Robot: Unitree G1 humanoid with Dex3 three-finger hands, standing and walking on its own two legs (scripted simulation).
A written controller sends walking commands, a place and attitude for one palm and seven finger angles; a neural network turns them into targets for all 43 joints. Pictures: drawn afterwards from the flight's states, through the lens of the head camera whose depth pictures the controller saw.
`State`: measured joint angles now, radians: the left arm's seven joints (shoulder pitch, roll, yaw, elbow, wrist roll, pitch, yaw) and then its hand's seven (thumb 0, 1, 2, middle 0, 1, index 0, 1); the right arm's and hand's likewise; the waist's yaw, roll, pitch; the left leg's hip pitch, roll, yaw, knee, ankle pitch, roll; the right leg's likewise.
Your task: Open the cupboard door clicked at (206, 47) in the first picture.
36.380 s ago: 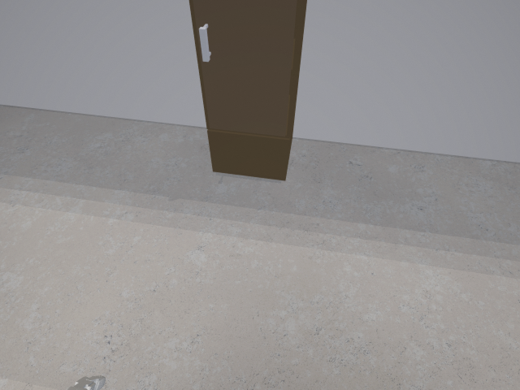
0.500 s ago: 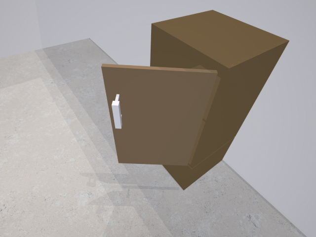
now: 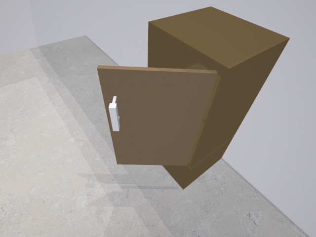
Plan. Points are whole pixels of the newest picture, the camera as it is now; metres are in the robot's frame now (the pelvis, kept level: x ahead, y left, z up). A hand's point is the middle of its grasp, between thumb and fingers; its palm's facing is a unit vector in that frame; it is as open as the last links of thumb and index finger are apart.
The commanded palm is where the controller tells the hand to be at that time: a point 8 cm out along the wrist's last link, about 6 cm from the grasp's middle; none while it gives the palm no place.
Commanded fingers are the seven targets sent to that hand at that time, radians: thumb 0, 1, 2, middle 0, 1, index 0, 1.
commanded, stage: look again from close up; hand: left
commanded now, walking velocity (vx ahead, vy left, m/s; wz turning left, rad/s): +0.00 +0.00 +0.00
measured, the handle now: (115, 113) +0.52 +0.19 -0.03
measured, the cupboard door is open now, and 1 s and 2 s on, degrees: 52 52 52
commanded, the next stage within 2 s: raise the hand with hooked fingers in 0.16 s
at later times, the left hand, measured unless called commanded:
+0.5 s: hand (95, 205) +0.20 +0.17 -0.03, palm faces +0.23 -0.97 -0.11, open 7.6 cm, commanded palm +0.13 +0.21 -0.07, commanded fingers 0.00 0.60 0.77 -0.22 -0.50 -0.22 -0.50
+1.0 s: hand (100, 206) +0.21 +0.16 -0.05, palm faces +0.04 -1.00 -0.07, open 10.5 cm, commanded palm +0.17 +0.23 -0.04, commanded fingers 0.00 0.01 0.52 -0.26 -0.87 -0.26 -0.87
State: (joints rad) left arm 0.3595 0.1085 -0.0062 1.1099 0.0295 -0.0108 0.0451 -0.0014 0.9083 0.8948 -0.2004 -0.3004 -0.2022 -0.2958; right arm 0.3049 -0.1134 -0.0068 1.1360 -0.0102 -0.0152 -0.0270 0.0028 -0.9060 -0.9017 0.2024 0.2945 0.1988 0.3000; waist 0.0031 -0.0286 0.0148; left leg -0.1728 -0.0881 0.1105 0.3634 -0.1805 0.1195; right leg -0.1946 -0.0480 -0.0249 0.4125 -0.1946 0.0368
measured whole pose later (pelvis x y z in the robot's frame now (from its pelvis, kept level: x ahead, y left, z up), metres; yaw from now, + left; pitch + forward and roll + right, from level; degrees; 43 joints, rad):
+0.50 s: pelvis +0.01 -0.01 -0.03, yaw +4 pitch +5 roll +0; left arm 0.43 0.18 0.02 0.13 -0.16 -0.23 0.08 0.05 0.86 0.85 -0.20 -0.37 -0.20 -0.36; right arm 0.35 -0.29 -0.01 0.76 0.02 -0.29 -0.03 0.02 -0.92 -0.90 0.21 0.30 0.20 0.30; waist -0.06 0.02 -0.10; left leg -0.47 -0.11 0.06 0.74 -0.36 0.07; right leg -0.50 -0.03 -0.06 0.78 -0.36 -0.02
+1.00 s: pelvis +0.01 -0.07 -0.10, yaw +5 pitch +17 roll -2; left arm 0.34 0.29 0.25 0.08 -0.34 -0.43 -0.44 0.01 0.23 0.61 -0.25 -0.73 -0.25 -0.72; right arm 0.15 -0.20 0.05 0.57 0.04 -0.19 -0.03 0.01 -0.90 -0.90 0.21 0.30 0.20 0.30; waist 0.03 0.02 -0.14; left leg -0.93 -0.01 -0.03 1.19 -0.55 0.02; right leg -0.90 0.05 -0.17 1.13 -0.53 -0.11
